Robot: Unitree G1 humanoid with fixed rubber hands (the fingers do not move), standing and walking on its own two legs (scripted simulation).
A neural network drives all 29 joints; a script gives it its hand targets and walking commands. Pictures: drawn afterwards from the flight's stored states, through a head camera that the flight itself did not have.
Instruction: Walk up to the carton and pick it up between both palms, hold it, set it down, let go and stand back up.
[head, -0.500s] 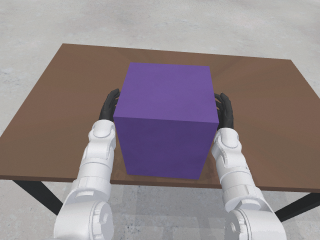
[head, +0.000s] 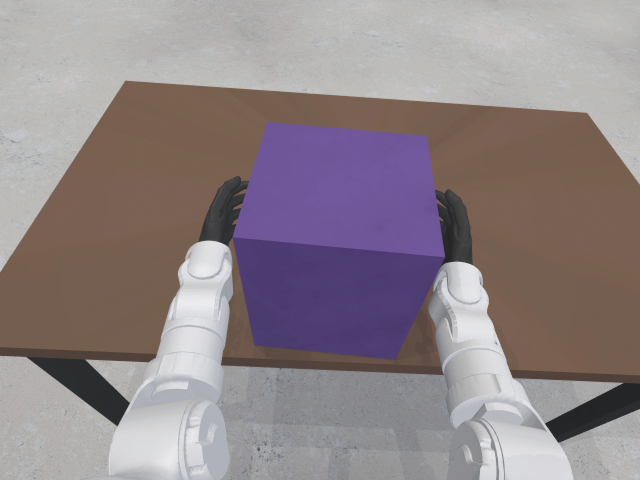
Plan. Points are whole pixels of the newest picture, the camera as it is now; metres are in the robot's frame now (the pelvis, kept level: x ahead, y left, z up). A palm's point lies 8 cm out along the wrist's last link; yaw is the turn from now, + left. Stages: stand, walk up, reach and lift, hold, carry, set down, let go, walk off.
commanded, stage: set down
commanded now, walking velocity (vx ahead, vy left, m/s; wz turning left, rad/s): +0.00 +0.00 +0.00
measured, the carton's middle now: (334, 247) +0.40 -0.02 +0.05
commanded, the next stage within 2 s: none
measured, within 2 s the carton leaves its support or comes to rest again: neither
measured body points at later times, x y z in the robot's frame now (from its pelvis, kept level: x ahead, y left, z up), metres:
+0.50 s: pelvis +0.00 +0.00 +0.00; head +0.05 +0.00 +0.44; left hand +0.42 +0.18 +0.06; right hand +0.41 -0.18 +0.05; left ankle -0.01 +0.12 -0.75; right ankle -0.01 -0.14 -0.75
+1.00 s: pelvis -0.04 +0.00 +0.00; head -0.03 +0.01 +0.45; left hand +0.34 +0.20 +0.05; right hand +0.32 -0.21 +0.05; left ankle -0.01 +0.12 -0.75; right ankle -0.01 -0.14 -0.75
